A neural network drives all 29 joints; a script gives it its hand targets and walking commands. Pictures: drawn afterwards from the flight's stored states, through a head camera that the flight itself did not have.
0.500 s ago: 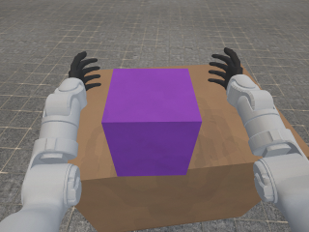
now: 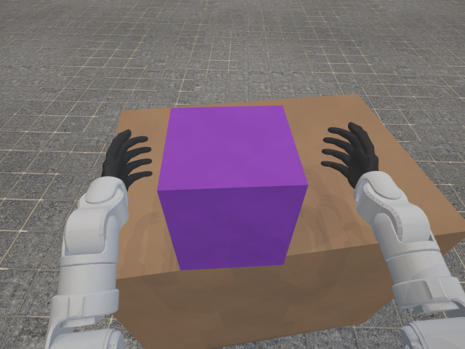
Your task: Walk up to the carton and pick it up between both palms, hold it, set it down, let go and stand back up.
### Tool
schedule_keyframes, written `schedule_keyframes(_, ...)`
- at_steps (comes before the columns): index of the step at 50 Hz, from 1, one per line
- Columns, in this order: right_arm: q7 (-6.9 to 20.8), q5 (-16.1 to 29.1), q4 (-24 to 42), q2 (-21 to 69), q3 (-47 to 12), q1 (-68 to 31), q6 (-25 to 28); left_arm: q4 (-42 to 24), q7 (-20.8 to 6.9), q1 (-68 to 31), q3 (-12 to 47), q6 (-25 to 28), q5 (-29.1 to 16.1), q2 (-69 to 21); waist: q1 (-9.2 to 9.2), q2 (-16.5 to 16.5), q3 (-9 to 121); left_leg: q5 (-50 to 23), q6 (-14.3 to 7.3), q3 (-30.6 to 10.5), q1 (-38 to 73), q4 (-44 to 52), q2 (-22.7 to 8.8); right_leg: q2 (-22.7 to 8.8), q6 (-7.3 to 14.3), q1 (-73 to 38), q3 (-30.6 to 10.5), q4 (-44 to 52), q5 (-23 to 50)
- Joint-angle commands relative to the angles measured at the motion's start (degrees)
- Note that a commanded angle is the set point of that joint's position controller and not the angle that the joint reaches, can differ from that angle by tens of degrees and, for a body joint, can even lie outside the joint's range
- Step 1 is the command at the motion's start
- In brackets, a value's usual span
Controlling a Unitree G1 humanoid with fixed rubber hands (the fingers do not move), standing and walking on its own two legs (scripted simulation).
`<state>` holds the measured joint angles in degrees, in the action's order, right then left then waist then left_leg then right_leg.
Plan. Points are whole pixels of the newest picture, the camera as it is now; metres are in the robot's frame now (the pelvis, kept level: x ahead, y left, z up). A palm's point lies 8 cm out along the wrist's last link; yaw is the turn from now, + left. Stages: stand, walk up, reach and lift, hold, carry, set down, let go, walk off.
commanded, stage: set down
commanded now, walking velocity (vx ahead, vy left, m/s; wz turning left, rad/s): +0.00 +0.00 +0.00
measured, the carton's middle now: (229, 190) +0.39 +0.02 +0.06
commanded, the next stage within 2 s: let go in 1.94 s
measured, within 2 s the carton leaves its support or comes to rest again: neither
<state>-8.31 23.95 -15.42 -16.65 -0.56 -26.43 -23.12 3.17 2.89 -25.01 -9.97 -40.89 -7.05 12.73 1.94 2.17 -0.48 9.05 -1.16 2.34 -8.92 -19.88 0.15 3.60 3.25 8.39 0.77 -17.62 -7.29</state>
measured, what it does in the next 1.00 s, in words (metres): stands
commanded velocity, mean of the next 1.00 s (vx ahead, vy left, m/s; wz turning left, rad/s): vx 0.00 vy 0.00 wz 0.00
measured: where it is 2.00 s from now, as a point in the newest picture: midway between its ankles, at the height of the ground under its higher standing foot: outside the picture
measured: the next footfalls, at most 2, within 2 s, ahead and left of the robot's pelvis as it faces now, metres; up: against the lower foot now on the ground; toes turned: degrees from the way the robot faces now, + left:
none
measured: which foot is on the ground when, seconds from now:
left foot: down 0.00-1.00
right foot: down 0.00-1.00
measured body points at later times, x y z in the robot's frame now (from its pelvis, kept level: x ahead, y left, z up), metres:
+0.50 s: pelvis +0.00 +0.01 +0.00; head -0.01 +0.02 +0.45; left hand +0.29 +0.21 +0.09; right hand +0.30 -0.20 +0.10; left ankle +0.02 +0.10 -0.75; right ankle +0.03 -0.08 -0.75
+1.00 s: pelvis +0.02 -0.01 +0.00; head +0.01 +0.00 +0.45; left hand +0.22 +0.21 +0.02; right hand +0.22 -0.20 +0.04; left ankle +0.02 +0.10 -0.75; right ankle +0.03 -0.08 -0.75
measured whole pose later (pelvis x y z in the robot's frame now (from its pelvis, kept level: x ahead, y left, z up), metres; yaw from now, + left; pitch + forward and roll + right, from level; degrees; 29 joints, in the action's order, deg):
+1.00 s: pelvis +0.02 -0.01 +0.00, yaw -1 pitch -5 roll +0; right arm -4.5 12.0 8.3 -7.6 -2.2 23.8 -4.8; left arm -4.5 2.6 18.7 0.3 -9.0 -8.8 11.3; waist -2.6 1.9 -3.0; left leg 10.2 -0.4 2.7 -2.9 -17.9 0.0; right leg 3.9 4.0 3.6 0.1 -18.0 -9.5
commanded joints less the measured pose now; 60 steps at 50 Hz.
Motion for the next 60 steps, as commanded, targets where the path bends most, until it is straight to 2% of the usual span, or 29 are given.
schedule_keyframes(1,1.3,-0.9,13.7,-8.1,4.9,-18.1,2.4,-13.1,1.1,-19.5,-1.3,3.0,-0.4,7.4,-1.61,-2.7,21.5,-7.9,1.2,-0.8,7.0,2.5,-0.1,-1.1,-4.2,-5.0,-1.4,1.5,6.1)
schedule_keyframes(7,2.1,-2.8,17.5,-6.6,5.2,-9.2,3.2,-14.7,1.5,-10.5,-0.3,4.6,-0.4,5.0,-2.24,-1.7,18.7,-6.5,1.0,-0.6,7.9,3.2,-0.4,-1.3,-3.5,-4.5,-1.9,2.1,4.0)
schedule_keyframes(11,2.5,-4.7,19.7,-6.0,6.1,-5.7,3.7,-16.3,1.6,-8.0,0.8,6.2,-0.5,4.5,-2.11,-1.9,16.6,-3.8,1.1,-0.4,7.3,3.7,-0.6,-1.8,-3.0,-3.1,-2.2,2.5,0.7)
schedule_keyframes(18,3.2,-6.7,23.1,-4.5,6.8,3.6,5.4,-20.1,1.8,-0.1,3.0,9.4,-0.8,2.9,-2.03,-2.8,13.2,-3.9,1.9,-0.5,7.9,4.1,-0.8,-2.3,-2.4,-2.3,-2.3,2.9,-0.8)
schedule_keyframes(26,3.5,-8.0,28.2,-3.5,5.6,15.6,8.1,-23.3,1.4,10.7,4.8,13.2,-0.9,1.5,-1.97,-2.5,10.0,-7.6,2.6,-0.5,9.3,3.8,-0.8,-2.3,-2.1,-2.5,-2.5,3.3,1.4)
schedule_keyframes(34,3.7,-8.8,33.6,-1.5,2.8,26.9,11.9,-23.8,0.5,21.6,4.7,19.0,-0.7,1.4,-3.73,-1.1,6.4,-9.5,2.2,-0.4,9.1,4.3,-0.5,-2.9,-2.2,-3.6,-3.6,3.8,3.2)
schedule_keyframes(44,4.0,-11.2,34.7,3.3,0.6,42.2,19.6,-19.6,-0.1,34.4,7.4,31.9,-1.3,2.9,-4.82,-0.7,2.4,-7.1,1.6,-0.6,8.6,4.3,-0.2,-4.4,-2.0,-2.1,-5.7,5.3,0.1)
schedule_keyframes(50,3.6,-13.3,32.6,6.2,1.6,47.7,22.3,-16.6,-0.3,37.6,8.7,37.8,-2.0,4.7,-3.80,-2.2,1.0,-4.8,0.3,-1.0,5.7,3.3,-0.9,-5.6,-1.5,-1.6,-7.9,5.6,-1.8)
schedule_keyframes(56,5.0,-14.6,26.7,5.1,2.9,48.0,22.5,-12.0,0.1,39.5,9.8,38.4,-0.6,4.9,-3.90,-4.0,-2.0,-3.5,0.8,-1.5,3.4,3.8,-1.7,-5.3,-1.0,-0.6,-6.4,5.7,-5.1)
schedule_keyframes(60,5.4,-14.8,25.6,4.8,2.2,47.5,22.6,-9.9,-0.2,40.3,9.6,37.8,-0.2,5.5,-4.24,-3.0,-2.0,-4.4,0.7,-1.1,3.1,3.7,-1.6,-5.5,-1.3,-1.5,-6.1,5.7,-4.1)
